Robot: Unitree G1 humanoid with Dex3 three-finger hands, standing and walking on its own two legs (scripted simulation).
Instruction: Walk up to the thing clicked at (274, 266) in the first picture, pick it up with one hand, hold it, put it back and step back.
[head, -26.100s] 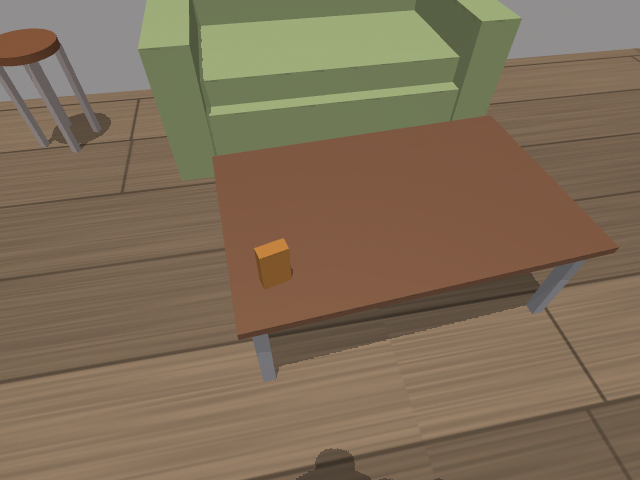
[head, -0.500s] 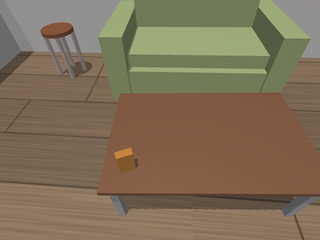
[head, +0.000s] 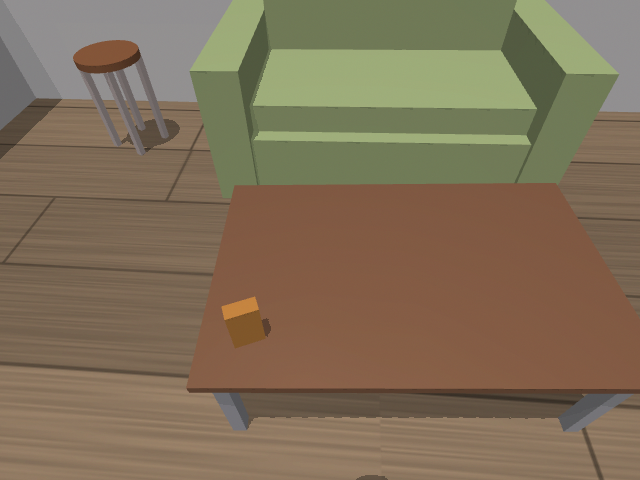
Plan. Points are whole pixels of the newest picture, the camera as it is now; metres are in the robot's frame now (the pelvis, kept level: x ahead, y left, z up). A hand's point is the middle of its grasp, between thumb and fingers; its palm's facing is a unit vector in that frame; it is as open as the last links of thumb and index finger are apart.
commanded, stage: stand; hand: left
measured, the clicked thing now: (244, 323) +0.52 +0.18 -0.32
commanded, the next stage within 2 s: none
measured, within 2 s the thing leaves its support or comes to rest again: neither
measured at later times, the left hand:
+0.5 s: hand out of the picture +0.08 +0.24 -0.15, palm faces -0.03 -0.93 -0.36, open 10.4 cm
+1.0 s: hand out of the picture +0.09 +0.23 -0.15, palm faces -0.03 -0.93 -0.37, open 7.4 cm
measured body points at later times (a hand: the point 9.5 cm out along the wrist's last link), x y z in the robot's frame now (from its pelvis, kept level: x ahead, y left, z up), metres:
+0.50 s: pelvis +0.01 -0.01 +0.00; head +0.02 -0.02 +0.45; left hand +0.08 +0.29 -0.13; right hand +0.08 -0.31 -0.14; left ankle +0.01 +0.12 -0.75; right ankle +0.01 -0.12 -0.75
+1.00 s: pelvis +0.01 -0.02 +0.00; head +0.02 -0.03 +0.45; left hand +0.09 +0.28 -0.13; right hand +0.08 -0.32 -0.14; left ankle +0.01 +0.12 -0.75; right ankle +0.01 -0.12 -0.75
